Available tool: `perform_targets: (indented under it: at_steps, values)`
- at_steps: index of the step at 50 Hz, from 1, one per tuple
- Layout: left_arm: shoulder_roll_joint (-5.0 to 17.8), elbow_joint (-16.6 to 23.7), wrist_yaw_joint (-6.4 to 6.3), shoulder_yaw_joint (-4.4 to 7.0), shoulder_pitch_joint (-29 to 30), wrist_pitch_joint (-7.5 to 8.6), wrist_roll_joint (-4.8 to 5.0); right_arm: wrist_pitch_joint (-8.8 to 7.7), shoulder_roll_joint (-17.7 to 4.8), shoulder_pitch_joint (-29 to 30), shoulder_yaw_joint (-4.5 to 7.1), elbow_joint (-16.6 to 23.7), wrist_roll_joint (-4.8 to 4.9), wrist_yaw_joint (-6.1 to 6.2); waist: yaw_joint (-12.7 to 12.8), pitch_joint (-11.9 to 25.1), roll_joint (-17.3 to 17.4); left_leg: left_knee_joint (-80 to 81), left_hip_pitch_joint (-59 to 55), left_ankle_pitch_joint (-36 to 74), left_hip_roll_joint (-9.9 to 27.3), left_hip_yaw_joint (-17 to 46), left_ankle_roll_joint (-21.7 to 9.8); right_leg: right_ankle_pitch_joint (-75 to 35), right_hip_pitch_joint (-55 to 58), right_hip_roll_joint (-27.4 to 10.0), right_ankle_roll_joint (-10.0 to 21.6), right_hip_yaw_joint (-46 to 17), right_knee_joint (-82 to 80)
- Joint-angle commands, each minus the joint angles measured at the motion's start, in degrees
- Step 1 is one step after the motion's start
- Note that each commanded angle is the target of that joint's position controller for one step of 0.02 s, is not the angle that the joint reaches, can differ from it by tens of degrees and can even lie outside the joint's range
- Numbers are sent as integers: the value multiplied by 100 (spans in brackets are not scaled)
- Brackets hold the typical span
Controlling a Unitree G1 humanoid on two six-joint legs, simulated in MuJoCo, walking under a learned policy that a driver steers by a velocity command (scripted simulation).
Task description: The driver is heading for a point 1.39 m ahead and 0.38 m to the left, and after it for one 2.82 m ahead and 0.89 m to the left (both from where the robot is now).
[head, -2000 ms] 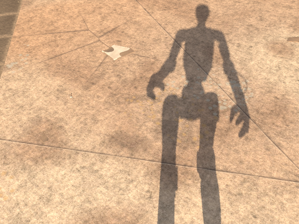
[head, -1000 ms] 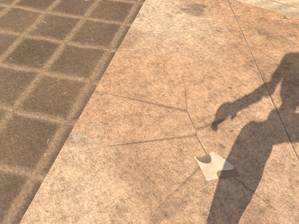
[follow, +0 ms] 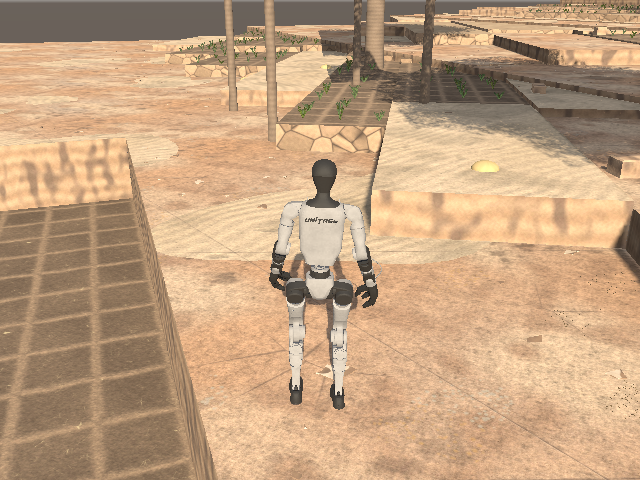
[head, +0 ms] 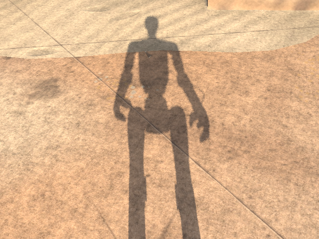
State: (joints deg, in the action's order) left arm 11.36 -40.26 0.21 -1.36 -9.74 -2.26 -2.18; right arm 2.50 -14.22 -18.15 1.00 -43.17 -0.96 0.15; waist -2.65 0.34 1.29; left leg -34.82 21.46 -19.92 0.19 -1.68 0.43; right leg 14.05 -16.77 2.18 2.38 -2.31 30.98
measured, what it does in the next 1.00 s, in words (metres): lifts its left foot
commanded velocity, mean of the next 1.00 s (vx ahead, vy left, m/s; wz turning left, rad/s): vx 0.20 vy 0.00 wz -0.01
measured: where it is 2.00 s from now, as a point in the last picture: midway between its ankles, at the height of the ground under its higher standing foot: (108, 174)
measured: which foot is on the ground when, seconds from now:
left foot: down 0.00-0.88, up 0.90-1.00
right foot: down 0.00-1.00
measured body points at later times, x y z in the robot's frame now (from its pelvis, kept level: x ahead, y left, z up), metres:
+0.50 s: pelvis +0.01 +0.01 +0.00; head +0.01 +0.01 +0.45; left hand +0.09 +0.26 -0.13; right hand +0.09 -0.24 -0.13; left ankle +0.02 +0.13 -0.73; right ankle +0.02 -0.10 -0.73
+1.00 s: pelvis +0.08 -0.02 +0.01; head +0.09 -0.03 +0.46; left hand +0.08 +0.25 -0.12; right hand +0.19 -0.27 -0.13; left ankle +0.07 +0.12 -0.67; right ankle +0.03 -0.10 -0.73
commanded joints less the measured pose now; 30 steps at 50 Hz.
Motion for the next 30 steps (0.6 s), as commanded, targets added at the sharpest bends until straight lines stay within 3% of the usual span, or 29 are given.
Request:
perform_targets:
  at_steps: [1, 3, 4, 6, 7, 8, 11, 30]
  values:
    - [769, 373, -102, 200, 588, 196, 28, -26, -458, -106, 145, 285, 3, 22, -52, -164, -1161, -206, -548, 67, -3, 120, 8, -83, -564, -1114, 561, -1146, -1581]
    - [703, 298, -121, 186, 444, 237, 118, -74, -322, -241, 110, 162, -22, 30, -51, 83, -909, 442, -803, 383, -58, 30, 41, -1150, -76, -969, 519, -908, -1099]
    - [679, 242, -126, 190, 307, 258, 162, -107, -260, -199, 80, 155, -14, 46, -12, 216, -748, 845, -1055, 813, 28, 120, 53, -1182, 59, -930, 423, -898, -927]
    - [544, 162, -120, 169, 61, 299, 160, -196, -431, -92, 78, 211, -50, 92, 143, 313, -529, 1191, -1489, 1478, 571, 627, 30, -632, -49, -784, 168, -943, -777]
    - [519, 94, -88, 203, -236, 280, 183, -187, -718, 111, 186, 126, 33, 80, 402, 44, 94, 1020, -998, 1334, 493, 637, -91, -335, 43, -474, 99, -678, -902]
    - [665, -16, -93, 235, -165, 256, 147, -188, -502, 118, 151, 144, 32, 38, 237, -32, -78, 1136, -806, 1051, 448, 626, -112, -286, 181, -490, 105, -636, -830]
    - [643, -77, -75, 282, -50, 227, 127, -172, -382, 186, 124, 98, 8, 57, 199, -90, -25, 1197, -805, 886, 375, 561, -91, -404, 144, -536, 131, -664, -828]
    - [599, -1173, -157, 357, -436, 252, 159, -193, -380, 226, 181, -631, 11, 142, 247, -169, -103, 1450, -1001, 875, 482, 675, -229, -462, 345, -528, 40, -606, -1111]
